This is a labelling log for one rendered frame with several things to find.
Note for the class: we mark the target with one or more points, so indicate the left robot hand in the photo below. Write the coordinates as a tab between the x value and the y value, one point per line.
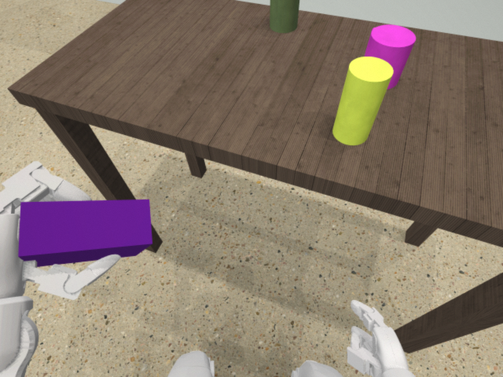
34	183

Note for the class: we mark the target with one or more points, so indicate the left robot forearm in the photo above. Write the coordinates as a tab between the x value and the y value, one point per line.
19	336

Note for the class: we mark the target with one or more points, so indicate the right robot hand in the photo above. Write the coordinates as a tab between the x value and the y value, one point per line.
374	354

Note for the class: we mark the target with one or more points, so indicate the robot left thigh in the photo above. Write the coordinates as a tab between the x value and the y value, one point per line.
195	364

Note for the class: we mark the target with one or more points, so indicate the table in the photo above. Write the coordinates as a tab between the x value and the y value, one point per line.
211	79

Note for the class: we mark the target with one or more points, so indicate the sponge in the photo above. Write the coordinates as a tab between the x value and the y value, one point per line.
62	232

